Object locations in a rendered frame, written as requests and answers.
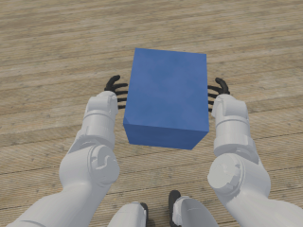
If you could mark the robot left hand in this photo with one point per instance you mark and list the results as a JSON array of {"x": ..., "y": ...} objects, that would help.
[{"x": 110, "y": 86}]

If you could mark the left robot forearm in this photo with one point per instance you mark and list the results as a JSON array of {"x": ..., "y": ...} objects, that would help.
[{"x": 98, "y": 122}]

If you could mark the right robot shin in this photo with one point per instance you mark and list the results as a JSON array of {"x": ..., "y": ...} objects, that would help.
[{"x": 183, "y": 197}]

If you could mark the right robot forearm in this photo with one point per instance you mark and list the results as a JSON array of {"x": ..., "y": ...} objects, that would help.
[{"x": 233, "y": 129}]

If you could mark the robot left upper arm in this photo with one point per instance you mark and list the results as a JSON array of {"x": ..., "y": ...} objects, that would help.
[{"x": 86, "y": 176}]

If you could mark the robot right upper arm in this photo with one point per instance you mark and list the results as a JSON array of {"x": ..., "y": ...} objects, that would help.
[{"x": 243, "y": 188}]

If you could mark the robot right thigh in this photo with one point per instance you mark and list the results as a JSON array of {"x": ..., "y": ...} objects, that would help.
[{"x": 192, "y": 213}]

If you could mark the robot right hand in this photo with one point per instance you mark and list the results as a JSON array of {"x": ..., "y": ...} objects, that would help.
[{"x": 221, "y": 91}]

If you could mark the carton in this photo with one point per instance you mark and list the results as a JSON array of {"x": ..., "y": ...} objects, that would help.
[{"x": 167, "y": 100}]

